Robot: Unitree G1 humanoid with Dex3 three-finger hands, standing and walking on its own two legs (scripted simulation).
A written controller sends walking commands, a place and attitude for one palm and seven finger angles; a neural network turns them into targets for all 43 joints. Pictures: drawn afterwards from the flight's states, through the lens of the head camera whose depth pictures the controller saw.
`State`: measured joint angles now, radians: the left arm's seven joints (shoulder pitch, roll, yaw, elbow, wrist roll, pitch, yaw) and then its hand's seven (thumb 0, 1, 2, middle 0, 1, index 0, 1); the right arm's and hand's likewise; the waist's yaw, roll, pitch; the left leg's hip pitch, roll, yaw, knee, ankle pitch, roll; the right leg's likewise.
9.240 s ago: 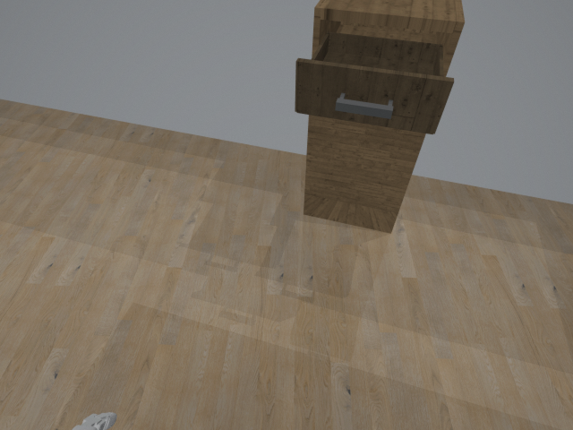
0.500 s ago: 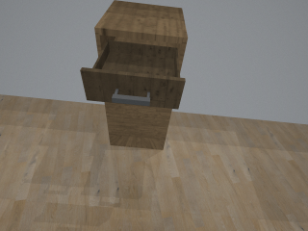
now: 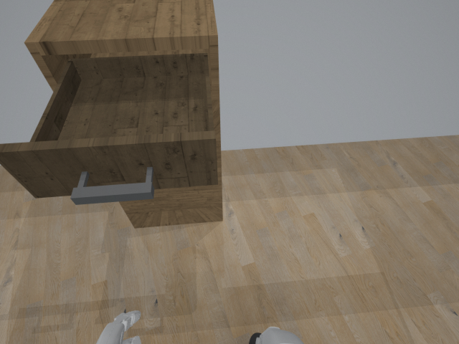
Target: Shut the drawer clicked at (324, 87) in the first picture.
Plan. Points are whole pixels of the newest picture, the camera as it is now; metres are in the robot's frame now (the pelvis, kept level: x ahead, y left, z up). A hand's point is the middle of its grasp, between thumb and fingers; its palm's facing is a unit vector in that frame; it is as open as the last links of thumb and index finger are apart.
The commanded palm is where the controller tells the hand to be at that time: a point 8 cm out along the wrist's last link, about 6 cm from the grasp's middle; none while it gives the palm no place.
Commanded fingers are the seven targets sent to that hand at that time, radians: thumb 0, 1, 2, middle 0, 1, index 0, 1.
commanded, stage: take the last steps up to it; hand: left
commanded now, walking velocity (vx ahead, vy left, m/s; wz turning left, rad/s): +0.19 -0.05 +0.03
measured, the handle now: (115, 183) +0.38 +0.21 +0.05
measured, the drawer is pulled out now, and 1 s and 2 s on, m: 0.29 0.29 0.29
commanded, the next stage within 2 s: come to a stop and stand still in 0.12 s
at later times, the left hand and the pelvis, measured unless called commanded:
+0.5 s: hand out of the picture +0.08 +0.15 -0.16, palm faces +0.11 -0.98 -0.14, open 7.3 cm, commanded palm none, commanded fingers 0.00 0.90 0.90 -0.20 -0.30 -0.20 -0.30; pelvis +0.10 +0.00 +0.02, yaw +0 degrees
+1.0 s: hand out of the picture +0.11 +0.19 -0.15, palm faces +0.03 -0.97 -0.22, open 7.3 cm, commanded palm none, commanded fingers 0.00 0.90 0.90 -0.20 -0.30 -0.20 -0.30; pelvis +0.06 +0.00 +0.02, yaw +0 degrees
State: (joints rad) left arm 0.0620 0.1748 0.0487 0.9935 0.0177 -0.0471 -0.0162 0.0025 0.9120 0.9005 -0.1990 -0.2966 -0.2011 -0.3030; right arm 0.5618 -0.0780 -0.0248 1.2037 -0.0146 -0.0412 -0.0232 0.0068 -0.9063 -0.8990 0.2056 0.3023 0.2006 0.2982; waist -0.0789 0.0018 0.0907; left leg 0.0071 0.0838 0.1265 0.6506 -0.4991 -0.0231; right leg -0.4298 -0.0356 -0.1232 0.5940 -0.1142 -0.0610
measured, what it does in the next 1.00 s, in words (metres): steps on the spot: left foot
